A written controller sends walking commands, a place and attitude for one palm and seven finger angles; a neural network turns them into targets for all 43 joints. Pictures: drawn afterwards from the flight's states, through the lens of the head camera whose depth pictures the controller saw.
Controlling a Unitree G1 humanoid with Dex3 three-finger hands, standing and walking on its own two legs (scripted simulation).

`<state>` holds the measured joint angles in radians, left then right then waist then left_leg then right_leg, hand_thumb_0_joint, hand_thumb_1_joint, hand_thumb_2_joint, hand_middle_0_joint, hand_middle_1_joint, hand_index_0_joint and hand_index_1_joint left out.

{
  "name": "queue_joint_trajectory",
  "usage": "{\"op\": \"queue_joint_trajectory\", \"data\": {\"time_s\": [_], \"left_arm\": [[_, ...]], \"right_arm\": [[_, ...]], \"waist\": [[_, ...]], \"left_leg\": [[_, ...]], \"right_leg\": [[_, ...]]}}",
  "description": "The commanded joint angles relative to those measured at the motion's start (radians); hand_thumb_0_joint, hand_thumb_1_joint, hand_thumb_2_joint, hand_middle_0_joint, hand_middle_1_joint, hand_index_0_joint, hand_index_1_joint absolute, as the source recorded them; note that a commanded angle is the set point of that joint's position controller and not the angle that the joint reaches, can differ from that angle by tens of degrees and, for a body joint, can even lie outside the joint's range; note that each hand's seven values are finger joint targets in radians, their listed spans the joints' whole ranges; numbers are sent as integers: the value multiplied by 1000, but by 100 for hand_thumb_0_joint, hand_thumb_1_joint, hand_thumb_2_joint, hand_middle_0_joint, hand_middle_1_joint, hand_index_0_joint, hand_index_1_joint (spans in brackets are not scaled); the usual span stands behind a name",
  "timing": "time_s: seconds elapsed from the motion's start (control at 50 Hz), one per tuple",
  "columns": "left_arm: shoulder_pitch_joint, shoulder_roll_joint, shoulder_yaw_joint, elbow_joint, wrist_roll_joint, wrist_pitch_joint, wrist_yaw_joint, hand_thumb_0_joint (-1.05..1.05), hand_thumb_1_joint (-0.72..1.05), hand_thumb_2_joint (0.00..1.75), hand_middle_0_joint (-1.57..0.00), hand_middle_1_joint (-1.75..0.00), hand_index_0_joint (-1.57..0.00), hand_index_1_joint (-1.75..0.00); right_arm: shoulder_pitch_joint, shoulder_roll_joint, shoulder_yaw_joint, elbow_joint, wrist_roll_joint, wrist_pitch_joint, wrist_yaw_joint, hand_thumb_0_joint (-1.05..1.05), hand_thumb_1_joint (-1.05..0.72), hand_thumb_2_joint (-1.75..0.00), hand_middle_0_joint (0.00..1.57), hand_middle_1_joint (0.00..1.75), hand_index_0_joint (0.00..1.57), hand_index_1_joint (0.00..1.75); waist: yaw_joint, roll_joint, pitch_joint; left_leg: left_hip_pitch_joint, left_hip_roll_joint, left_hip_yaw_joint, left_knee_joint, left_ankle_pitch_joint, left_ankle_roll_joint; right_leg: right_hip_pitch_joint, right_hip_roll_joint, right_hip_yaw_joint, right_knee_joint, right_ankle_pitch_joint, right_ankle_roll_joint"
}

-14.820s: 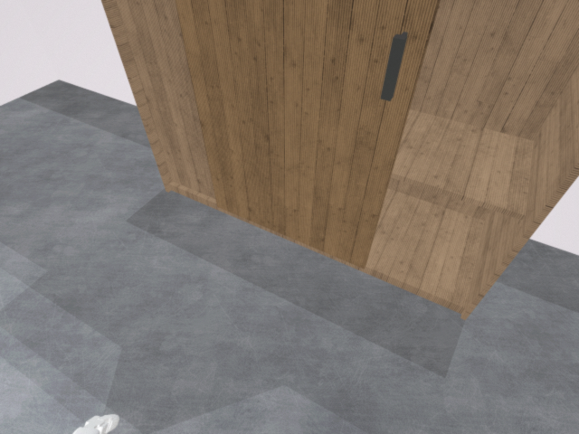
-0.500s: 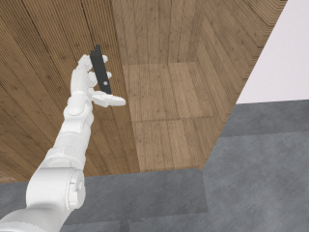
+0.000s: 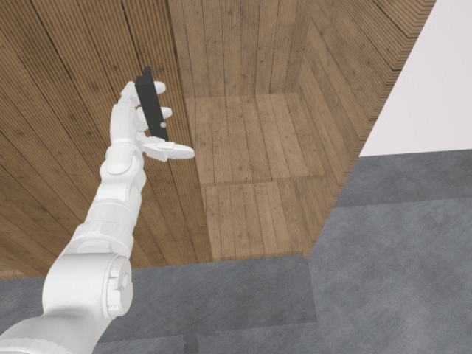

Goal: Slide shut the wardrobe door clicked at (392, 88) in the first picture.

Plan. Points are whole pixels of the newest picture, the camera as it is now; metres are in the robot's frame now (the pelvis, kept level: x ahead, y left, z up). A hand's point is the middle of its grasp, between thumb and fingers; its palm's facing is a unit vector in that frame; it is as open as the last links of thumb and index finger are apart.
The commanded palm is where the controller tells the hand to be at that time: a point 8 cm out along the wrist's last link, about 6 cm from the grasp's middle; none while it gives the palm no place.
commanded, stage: slide the fingers in behind the handle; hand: left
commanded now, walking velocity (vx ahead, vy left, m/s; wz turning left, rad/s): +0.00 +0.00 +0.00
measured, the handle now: (154, 108) +0.52 +0.13 +0.13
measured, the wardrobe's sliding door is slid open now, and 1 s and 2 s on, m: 0.40 0.40 0.40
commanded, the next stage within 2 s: grip the handle and tug to test in 0.02 s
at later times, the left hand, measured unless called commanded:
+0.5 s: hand (164, 124) +0.47 +0.11 +0.14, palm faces +0.07 -1.00 +0.00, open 10.6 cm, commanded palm +0.45 +0.15 +0.13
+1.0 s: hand (164, 122) +0.48 +0.11 +0.14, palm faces +0.06 -1.00 +0.01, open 5.7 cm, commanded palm +0.44 +0.16 +0.13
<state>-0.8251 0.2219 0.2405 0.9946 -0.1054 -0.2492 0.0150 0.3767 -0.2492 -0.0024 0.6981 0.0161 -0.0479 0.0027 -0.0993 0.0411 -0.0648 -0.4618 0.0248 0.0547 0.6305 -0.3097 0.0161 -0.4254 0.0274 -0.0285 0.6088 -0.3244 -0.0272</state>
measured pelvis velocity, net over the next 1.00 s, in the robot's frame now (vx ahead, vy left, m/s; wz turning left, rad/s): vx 0.01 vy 0.00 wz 0.00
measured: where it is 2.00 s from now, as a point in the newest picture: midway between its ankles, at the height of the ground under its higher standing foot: outside the picture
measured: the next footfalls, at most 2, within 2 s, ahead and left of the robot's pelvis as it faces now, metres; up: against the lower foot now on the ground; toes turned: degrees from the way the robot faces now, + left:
none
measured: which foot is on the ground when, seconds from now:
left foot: down 0.00-1.00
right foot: down 0.00-1.00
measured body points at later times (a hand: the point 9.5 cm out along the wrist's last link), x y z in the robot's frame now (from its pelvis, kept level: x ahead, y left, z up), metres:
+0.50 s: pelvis +0.00 +0.00 +0.00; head +0.04 -0.01 +0.45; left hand +0.46 +0.16 +0.14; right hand +0.05 -0.25 -0.13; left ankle +0.00 +0.11 -0.73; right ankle -0.02 -0.10 -0.73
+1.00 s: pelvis +0.01 +0.00 +0.00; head +0.05 -0.01 +0.45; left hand +0.47 +0.16 +0.14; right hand +0.05 -0.26 -0.13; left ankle +0.00 +0.11 -0.73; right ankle -0.02 -0.10 -0.73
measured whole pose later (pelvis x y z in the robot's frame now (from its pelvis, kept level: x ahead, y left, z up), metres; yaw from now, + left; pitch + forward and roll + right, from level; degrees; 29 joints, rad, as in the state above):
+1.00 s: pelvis +0.01 +0.00 +0.00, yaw +0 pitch +9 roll +0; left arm -0.82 0.22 0.24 0.98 -0.10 -0.24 0.03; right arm 0.38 -0.25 -0.01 0.69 0.01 -0.04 0.01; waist -0.10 0.05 -0.07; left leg -0.47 0.03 0.06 0.63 -0.32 0.02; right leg -0.43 0.03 -0.02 0.61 -0.33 -0.03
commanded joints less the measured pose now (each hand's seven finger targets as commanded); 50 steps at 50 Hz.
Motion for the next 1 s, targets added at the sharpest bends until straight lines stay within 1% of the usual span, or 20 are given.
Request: {"op": "queue_joint_trajectory", "data": {"time_s": [0.0, 0.04, 0.06, 0.1, 0.18, 0.22, 0.26, 0.28, 0.32, 0.42, 0.46, 0.54, 0.62, 0.7, 0.76, 0.82, 0.86, 0.9, 0.96, 0.98], "left_arm": [[-525, 155, -20, -250, 8, -76, 8, 0, -50, 30, -30, -120, -30, -120], [-496, 170, 0, -238, 9, -70, 13, 0, -50, 30, -30, -120, -30, -120], [-464, 186, 19, -216, 7, -63, 16, 0, -50, 30, -30, -120, -30, -120], [-485, 152, -9, -230, 4, -59, 13, 0, -50, 30, -30, -120, -30, -120], [-510, 138, -22, -223, 0, -61, 14, 0, -31, 38, -32, -123, -32, -123], [-523, 166, 0, -212, 5, -63, 18, 0, -22, 42, -33, -124, -33, -124], [-536, 164, -8, -212, 13, -69, 19, 0, -13, 46, -34, -125, -34, -125], [-550, 130, -41, -226, 17, -73, 16, 0, -8, 48, -35, -126, -35, -126], [-553, 115, -47, -229, 16, -77, 20, 0, 1, 52, -35, -127, -35, -127], [-567, 98, -65, -217, 13, -76, 20, 0, 25, 62, -38, -131, -38, -131], [-553, 124, -40, -195, 13, -72, 22, 0, 34, 66, -39, -132, -39, -132], [-569, 125, -41, -181, 16, -71, 16, 0, 53, 74, -41, -135, -41, -135], [-570, 151, -18, -170, 11, -72, 11, 0, 71, 82, -43, -137, -43, -137], [-495, 214, 49, -183, 1, -78, 2, 0, 90, 90, -45, -140, -45, -140], [-502, 201, 27, -190, 7, -76, -6, 0, 90, 90, -45, -140, -45, -140], [-493, 180, 7, -243, 9, -74, -7, 0, 90, 90, -45, -140, -45, -140], [-486, 188, 10, -214, 9, -63, 1, 0, 90, 90, -45, -140, -45, -140], [-493, 154, -11, -256, 6, -63, 1, 0, 90, 90, -45, -140, -45, -140], [-440, 193, 25, -274, 3, -59, 6, 0, 90, 90, -45, -140, -45, -140], [-430, 172, 10, -281, 2, -55, 4, 0, 90, 90, -45, -140, -45, -140]], "right_arm": [[50, -129, -40, -88, 2, -34, -8, 0, -90, -90, 20, 30, 20, 30], [53, -132, -42, -87, 1, -34, -6, 0, -90, -90, 20, 30, 20, 30], [57, -136, -43, -88, -1, -29, -8, 0, -90, -90, 20, 30, 20, 30], [52, -132, -41, -95, 1, -31, -6, 0, -90, -90, 20, 30, 20, 30], [48, -133, -41, -88, 3, -34, -7, 0, -90, -90, 20, 30, 20, 30], [56, -134, -41, -84, 0, -33, -9, 0, -90, -90, 20, 30, 20, 30], [56, -133, -41, -81, -1, -31, -10, 0, -90, -90, 20, 30, 20, 30], [49, -127, -39, -84, 1, -34, -7, 0, -90, -90, 20, 30, 20, 30], [54, -128, -41, -82, -2, -38, -5, 0, -90, -90, 20, 30, 20, 30], [59, -130, -43, -76, -2, -39, -4, 0, -90, -90, 20, 30, 20, 30], [66, -135, -44, -72, -4, -38, -6, 0, -90, -90, 20, 30, 20, 30], [64, -132, -42, -70, -1, -36, -5, 0, -90, -90, 20, 30, 20, 30], [68, -134, -39, -72, -3, -35, -8, 0, -90, -90, 20, 30, 20, 30], [68, -136, -40, -87, -4, -31, -8, 0, -90, -90, 20, 30, 20, 30], [66, -133, -38, -91, -3, -24, -9, 0, -90, -90, 20, 30, 20, 30], [58, -129, -41, -102, 1, -23, -6, 0, -90, -90, 20, 30, 20, 30], [63, -133, -40, -95, 0, -16, -7, 0, -90, -90, 20, 30, 20, 30], [59, -129, -45, -102, 0, -20, -3, 0, -90, -90, 20, 30, 20, 30], [64, -135, -47, -103, -3, -16, -3, 0, -90, -90, 20, 30, 20, 30], [58, -132, -46, -109, -1, -15, -2, 0, -90, -90, 20, 30, 20, 30]], "waist": [[-16, -7, -338], [-9, -20, -351], [0, -54, -347], [-7, -45, -351], [-20, -57, -316], [-17, -76, -326], [-20, -45, -322], [-24, -8, -328], [-24, -7, -347], [-35, -44, -349], [-31, -73, -341], [-29, -35, -332], [-28, -41, -344], [1, -69, -388], [-8, -65, -347], [-3, -7, -368], [-8, -25, -334], [-9, -21, -363], [9, -47, -395], [5, -56, -399]], "left_leg": [[247, -22, -44, -36, 284, 19], [251, -21, -43, -33, 298, 20], [232, -21, -45, -34, 299, 20], [236, -22, -41, -37, 294, 20], [237, -18, -44, -39, 275, 20], [221, -21, -43, -38, 269, 22], [228, -23, -44, -35, 274, 21], [247, -23, -46, -34, 277, 19], [269, -18, -53, -30, 288, 16], [261, -18, -56, -25, 292, 18], [242, -19, -53, -27, 281, 20], [238, -24, -51, -24, 270, 20], [224, -27, -46, -25, 267, 22], [213, -30, -37, -22, 314, 25], [194, -30, -33, -24, 307, 26], [232, -27, -34, -21, 330, 23], [217, -25, -37, -26, 317, 22], [245, -24, -38, -25, 332, 22], [248, -23, -38, -23, 377, 22], [251, -24, -33, -24, 383, 23]], "right_leg": [[51, 14, 10, -60, 355, 10], [58, 15, 9, -58, 365, 10], [77, 14, 8, -59, 370, 9], [72, 15, 9, -59, 373, 11], [48, 16, 7, -67, 351, 12], [64, 15, 12, -64, 355, 14], [55, 11, 11, -62, 352, 10], [36, 12, 10, -59, 345, 10], [19, 15, 5, -55, 335, 9], [19, 17, 5, -54, 345, 11], [32, 16, 6, -57, 345, 13], [22, 14, 9, -58, 339, 11], [42, 14, 13, -57, 349, 13], [111, 14, 18, -49, 426, 13], [102, 12, 17, -52, 426, 14], [86, 14, 16, -51, 426, 11], [80, 15, 12, -57, 407, 10], [76, 18, 10, -53, 413, 11], [117, 17, 10, -48, 458, 9], [121, 18, 10, -47, 474, 11]]}}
